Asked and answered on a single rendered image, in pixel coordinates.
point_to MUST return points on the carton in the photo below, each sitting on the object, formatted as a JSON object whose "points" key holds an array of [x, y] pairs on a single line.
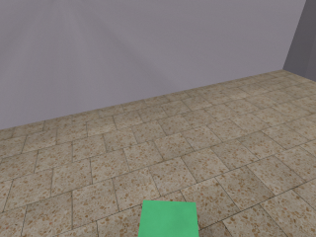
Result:
{"points": [[164, 218]]}

